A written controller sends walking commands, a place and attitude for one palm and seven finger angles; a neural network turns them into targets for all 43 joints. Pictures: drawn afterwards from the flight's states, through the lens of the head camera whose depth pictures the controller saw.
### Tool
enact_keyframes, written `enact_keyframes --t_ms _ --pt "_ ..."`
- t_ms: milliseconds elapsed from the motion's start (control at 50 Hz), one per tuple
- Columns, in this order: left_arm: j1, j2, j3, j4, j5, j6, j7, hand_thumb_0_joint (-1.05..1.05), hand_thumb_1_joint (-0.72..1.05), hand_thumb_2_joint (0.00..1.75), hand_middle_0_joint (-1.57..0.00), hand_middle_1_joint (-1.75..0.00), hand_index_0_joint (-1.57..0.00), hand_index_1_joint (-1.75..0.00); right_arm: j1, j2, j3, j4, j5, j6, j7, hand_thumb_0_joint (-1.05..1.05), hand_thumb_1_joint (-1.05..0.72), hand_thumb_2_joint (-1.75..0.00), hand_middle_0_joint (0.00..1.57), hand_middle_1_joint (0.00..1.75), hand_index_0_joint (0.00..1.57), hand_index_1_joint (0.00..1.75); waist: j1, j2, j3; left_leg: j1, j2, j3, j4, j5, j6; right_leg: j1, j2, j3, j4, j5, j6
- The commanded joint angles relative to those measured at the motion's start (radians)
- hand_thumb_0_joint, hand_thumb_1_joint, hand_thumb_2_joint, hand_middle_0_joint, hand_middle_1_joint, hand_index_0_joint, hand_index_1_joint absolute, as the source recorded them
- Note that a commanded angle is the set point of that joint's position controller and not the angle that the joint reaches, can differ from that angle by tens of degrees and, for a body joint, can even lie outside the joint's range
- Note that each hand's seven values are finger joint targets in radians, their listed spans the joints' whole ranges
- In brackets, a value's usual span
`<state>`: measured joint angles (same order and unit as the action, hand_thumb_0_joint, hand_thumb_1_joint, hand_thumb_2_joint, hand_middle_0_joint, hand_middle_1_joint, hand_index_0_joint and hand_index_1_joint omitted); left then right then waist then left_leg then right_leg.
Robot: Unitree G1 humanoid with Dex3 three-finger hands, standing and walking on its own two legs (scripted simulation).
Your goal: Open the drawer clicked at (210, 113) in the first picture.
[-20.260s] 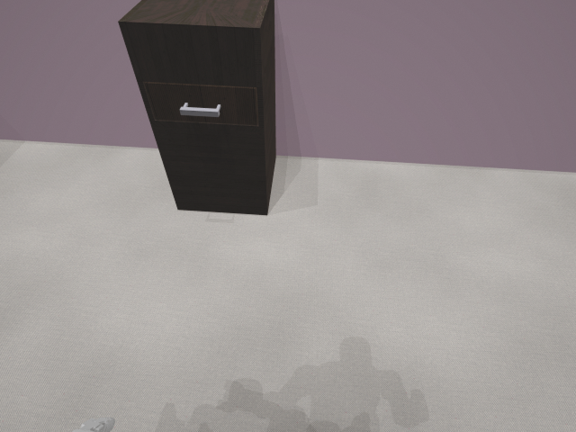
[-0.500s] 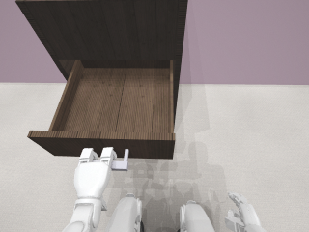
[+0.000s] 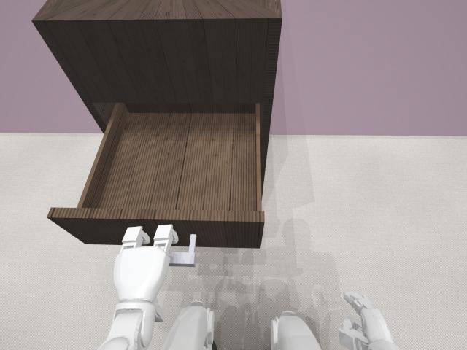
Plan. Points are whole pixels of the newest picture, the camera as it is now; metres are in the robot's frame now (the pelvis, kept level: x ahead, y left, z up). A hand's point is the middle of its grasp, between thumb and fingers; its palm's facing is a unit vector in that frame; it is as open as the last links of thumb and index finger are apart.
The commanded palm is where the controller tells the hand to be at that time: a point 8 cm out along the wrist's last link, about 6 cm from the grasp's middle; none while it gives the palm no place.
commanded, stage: lift the hand off the handle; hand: left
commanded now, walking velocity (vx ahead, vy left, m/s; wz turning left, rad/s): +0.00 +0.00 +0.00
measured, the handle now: (161, 248) +0.31 +0.17 -0.07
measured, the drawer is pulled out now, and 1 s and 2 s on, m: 0.29 0.29 0.29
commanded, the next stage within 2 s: draw the hand back to the body in 1.90 s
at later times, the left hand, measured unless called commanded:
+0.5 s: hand (146, 268) +0.26 +0.17 -0.03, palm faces -0.02 -0.11 -0.99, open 13.6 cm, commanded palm +0.24 +0.16 +0.03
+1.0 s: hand (144, 259) +0.26 +0.16 +0.01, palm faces +0.01 -0.12 -0.99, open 13.7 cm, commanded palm +0.24 +0.16 +0.06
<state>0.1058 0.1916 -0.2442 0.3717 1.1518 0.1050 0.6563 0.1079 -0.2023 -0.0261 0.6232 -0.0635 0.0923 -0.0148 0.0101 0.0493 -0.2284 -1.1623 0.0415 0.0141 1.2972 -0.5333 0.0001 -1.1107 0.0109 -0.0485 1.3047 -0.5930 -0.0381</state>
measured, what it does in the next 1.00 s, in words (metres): stands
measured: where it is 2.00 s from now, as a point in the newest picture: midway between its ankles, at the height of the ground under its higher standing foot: outside the picture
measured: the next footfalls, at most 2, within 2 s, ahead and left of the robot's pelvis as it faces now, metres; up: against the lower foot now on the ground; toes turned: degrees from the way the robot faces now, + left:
none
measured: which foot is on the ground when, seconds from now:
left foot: down 0.00-1.00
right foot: down 0.00-1.00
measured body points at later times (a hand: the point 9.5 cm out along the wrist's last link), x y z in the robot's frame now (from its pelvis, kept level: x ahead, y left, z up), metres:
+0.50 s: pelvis +0.01 +0.00 +0.02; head +0.08 -0.02 +0.47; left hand +0.25 +0.17 +0.02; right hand +0.19 -0.23 -0.09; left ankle +0.04 +0.12 -0.61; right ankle +0.01 -0.10 -0.61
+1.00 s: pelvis +0.01 +0.00 +0.05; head +0.06 -0.03 +0.49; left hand +0.26 +0.17 +0.06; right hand +0.19 -0.23 -0.07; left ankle +0.04 +0.12 -0.61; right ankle +0.01 -0.10 -0.61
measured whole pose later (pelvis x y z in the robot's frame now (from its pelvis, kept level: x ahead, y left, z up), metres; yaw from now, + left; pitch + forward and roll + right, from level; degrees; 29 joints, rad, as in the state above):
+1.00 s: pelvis +0.01 +0.00 +0.05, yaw +0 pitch +15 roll +0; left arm 0.18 0.20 -0.27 0.26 1.11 0.14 0.59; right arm 0.15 -0.22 -0.03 0.58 -0.04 0.13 0.01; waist 0.01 0.06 -0.19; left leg -0.86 0.04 0.03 1.07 -0.47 0.00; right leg -0.82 0.01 -0.03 1.08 -0.52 -0.04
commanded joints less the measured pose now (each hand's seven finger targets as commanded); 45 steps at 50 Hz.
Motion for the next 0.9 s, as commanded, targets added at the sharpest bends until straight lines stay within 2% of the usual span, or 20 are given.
enact_keyframes --t_ms 0,40,80,100,140,160,220,260,300,380,440,480,540,580,620,700,720,740,820,880 --pt "-0.117 0.081 0.051 -0.186 0.009 -0.01 0.05 0.0 -0.5 0.3 -0.3 -1.2 -0.3 -1.2 -0.044 -0.11 -0.041 -0.13 -0.001 -0.041 -0.013 0.0 -0.9 -0.9 0.2 0.3 0.2 0.3 -0.026 -0.073 -0.285 0.328 -0.051 -0.009 -0.157 0.191 0.035 0.151 0.021 0.027 -0.257 0.265 -0.009" --pt "-0.139 0.1 0.065 -0.19 0.01 -0.014 0.05 0.0 -0.5 0.3 -0.3 -1.2 -0.3 -1.2 -0.047 -0.109 -0.039 -0.125 -0.001 -0.041 -0.014 0.0 -0.9 -0.9 0.2 0.3 0.2 0.3 -0.024 -0.073 -0.285 0.322 -0.052 -0.002 -0.159 0.19 0.036 0.168 0.018 0.036 -0.265 0.271 -0.007" --pt "-0.139 0.096 0.062 -0.217 0.012 -0.021 0.053 0.0 -0.5 0.3 -0.3 -1.2 -0.3 -1.2 -0.046 -0.11 -0.042 -0.131 -0.002 -0.042 -0.013 0.0 -0.9 -0.9 0.2 0.3 0.2 0.3 -0.016 -0.035 -0.317 0.354 -0.053 -0.001 -0.164 0.214 0.035 0.177 0.019 0.035 -0.261 0.295 -0.009" --pt "-0.128 0.097 0.063 -0.22 0.009 -0.021 0.051 0.0 -0.5 0.3 -0.3 -1.2 -0.3 -1.2 -0.044 -0.11 -0.044 -0.133 -0.001 -0.042 -0.014 0.0 -0.9 -0.9 0.2 0.3 0.2 0.3 -0.02 -0.046 -0.301 0.364 -0.052 -0.002 -0.169 0.217 0.035 0.178 0.02 0.033 -0.268 0.3 -0.01" --pt "-0.102 0.107 0.078 -0.239 0.001 -0.025 0.051 0.0 -0.5 0.3 -0.3 -1.2 -0.3 -1.2 -0.046 -0.108 -0.043 -0.137 -0.002 -0.041 -0.012 0.0 -0.9 -0.9 0.2 0.3 0.2 0.3 -0.011 -0.039 -0.327 0.372 -0.054 0.004 -0.172 0.236 0.034 0.206 0.019 0.039 -0.268 0.329 -0.009" --pt "-0.087 0.106 0.077 -0.239 0.0 -0.024 0.05 0.0 -0.5 0.3 -0.3 -1.2 -0.3 -1.2 -0.041 -0.109 -0.045 -0.14 -0.002 -0.041 -0.012 0.0 -0.9 -0.9 0.2 0.3 0.2 0.3 -0.015 -0.054 -0.312 0.374 -0.053 0.0 -0.177 0.238 0.034 0.21 0.021 0.036 -0.271 0.336 -0.01" --pt "-0.037 0.101 0.072 -0.253 -0.002 -0.019 0.044 0.0 -0.5 0.3 -0.3 -1.2 -0.3 -1.2 -0.049 -0.111 -0.043 -0.15 -0.001 -0.038 -0.005 0.0 -0.9 -0.9 0.2 0.3 0.2 0.3 -0.012 -0.04 -0.294 0.39 -0.053 -0.002 -0.192 0.256 0.032 0.223 0.023 0.032 -0.282 0.354 -0.014" --pt "-0.058 0.077 0.042 -0.236 0.0 -0.008 0.038 0.0 -0.5 0.3 -0.3 -1.2 -0.3 -1.2 -0.046 -0.111 -0.042 -0.146 0.0 -0.034 -0.002 0.0 -0.9 -0.9 0.2 0.3 0.2 0.3 -0.026 -0.056 -0.266 0.386 -0.052 -0.002 -0.199 0.232 0.033 0.217 0.021 0.03 -0.297 0.332 -0.009" --pt "-0.06 0.089 0.051 -0.224 -0.001 -0.001 0.032 0.0 -0.5 0.3 -0.3 -1.2 -0.3 -1.2 -0.042 -0.113 -0.042 -0.148 0.003 -0.032 -0.002 0.0 -0.9 -0.9 0.2 0.3 0.2 0.3 -0.024 -0.087 -0.242 0.38 -0.053 -0.003 -0.213 0.214 0.033 0.227 0.023 0.031 -0.311 0.31 -0.008" --pt "-0.087 0.09 0.04 -0.255 -0.003 -0.002 0.022 0.0 -0.5 0.3 -0.3 -1.2 -0.3 -1.2 -0.05 -0.113 -0.039 -0.156 0.006 -0.031 -0.003 0.0 -0.9 -0.9 0.2 0.3 0.2 0.3 -0.02 -0.064 -0.264 0.41 -0.055 0.004 -0.227 0.224 0.035 0.25 0.019 0.037 -0.323 0.324 -0.007" --pt "-0.056 0.099 0.051 -0.248 -0.005 -0.003 0.017 0.0 -0.5 0.3 -0.3 -1.2 -0.3 -1.2 -0.05 -0.111 -0.035 -0.162 0.01 -0.025 0.0 0.0 -0.9 -0.9 0.2 0.3 0.2 0.3 -0.013 -0.06 -0.244 0.427 -0.055 0.002 -0.246 0.226 0.033 0.256 0.023 0.035 -0.335 0.31 -0.009" --pt "-0.09 0.084 0.028 -0.264 -0.002 -0.003 0.016 0.0 -0.5 0.3 -0.3 -1.2 -0.3 -1.2 -0.049 -0.111 -0.036 -0.163 0.01 -0.024 0.002 0.0 -0.9 -0.9 0.2 0.3 0.2 0.3 -0.023 -0.038 -0.238 0.45 -0.053 0.001 -0.253 0.223 0.034 0.245 0.022 0.03 -0.345 0.296 -0.009" --pt "-0.088 0.099 0.049 -0.241 -0.004 0.0 0.012 0.0 -0.5 0.3 -0.3 -1.2 -0.3 -1.2 -0.051 -0.112 -0.034 -0.164 0.01 -0.022 0.0 0.0 -0.9 -0.9 0.2 0.3 0.2 0.3 -0.02 -0.075 -0.222 0.44 -0.054 0.002 -0.263 0.209 0.035 0.262 0.023 0.036 -0.359 0.287 -0.006" --pt "-0.104 0.093 0.037 -0.27 -0.009 -0.001 0.01 0.0 -0.5 0.3 -0.3 -1.2 -0.3 -1.2 -0.049 -0.111 -0.036 -0.168 0.013 -0.024 0.002 0.0 -0.9 -0.9 0.2 0.3 0.2 0.3 -0.017 -0.05 -0.235 0.462 -0.054 0.004 -0.274 0.216 0.036 0.276 0.021 0.034 -0.366 0.29 -0.008" --pt "-0.071 0.122 0.074 -0.268 -0.017 -0.001 0.008 0.0 -0.5 0.3 -0.3 -1.2 -0.3 -1.2 -0.038 -0.114 -0.038 -0.169 0.013 -0.025 -0.001 0.0 -0.9 -0.9 0.2 0.3 0.2 0.3 -0.011 -0.067 -0.237 0.469 -0.054 0.004 -0.28 0.243 0.036 0.313 0.023 0.036 -0.372 0.343 -0.01" --pt "-0.052 0.083 0.026 -0.3 -0.018 -0.002 0.0 0.0 -0.5 0.3 -0.3 -1.2 -0.3 -1.2 -0.044 -0.111 -0.038 -0.179 0.014 -0.021 0.009 0.0 -0.9 -0.9 0.2 0.3 0.2 0.3 -0.02 -0.053 -0.209 0.499 -0.053 0.003 -0.297 0.256 0.035 0.312 0.024 0.03 -0.385 0.35 -0.01" --pt "-0.034 0.099 0.046 -0.296 -0.021 0.002 -0.002 0.0 -0.5 0.3 -0.3 -1.2 -0.3 -1.2 -0.04 -0.113 -0.037 -0.179 0.015 -0.021 0.009 0.0 -0.9 -0.9 0.2 0.3 0.2 0.3 -0.017 -0.074 -0.215 0.495 -0.053 0.003 -0.301 0.26 0.035 0.329 0.025 0.032 -0.389 0.359 -0.011" --pt "-0.019 0.101 0.047 -0.287 -0.016 0.002 -0.003 0.0 -0.5 0.3 -0.3 -1.2 -0.3 -1.2 -0.049 -0.11 -0.034 -0.179 0.015 -0.018 0.012 0.0 -0.9 -0.9 0.2 0.3 0.2 0.3 -0.01 -0.07 -0.214 0.492 -0.054 0.008 -0.301 0.258 0.033 0.327 0.025 0.036 -0.389 0.36 -0.008" --pt "-0.054 0.106 0.043 -0.299 -0.015 0.013 -0.008 0.0 -0.5 0.3 -0.3 -1.2 -0.3 -1.2 -0.043 -0.116 -0.036 -0.179 0.018 -0.015 0.013 0.0 -0.9 -0.9 0.2 0.3 0.2 0.3 -0.016 -0.056 -0.193 0.513 -0.054 0.004 -0.326 0.249 0.033 0.339 0.027 0.036 -0.409 0.345 -0.011" --pt "-0.068 0.089 0.015 -0.314 -0.017 0.019 -0.015 0.0 -0.5 0.3 -0.3 -1.2 -0.3 -1.2 -0.05 -0.113 -0.035 -0.187 0.021 -0.01 0.017 0.0 -0.9 -0.9 0.2 0.3 0.2 0.3 -0.016 -0.049 -0.182 0.534 -0.053 0.005 -0.343 0.239 0.033 0.337 0.025 0.032 -0.425 0.312 -0.009"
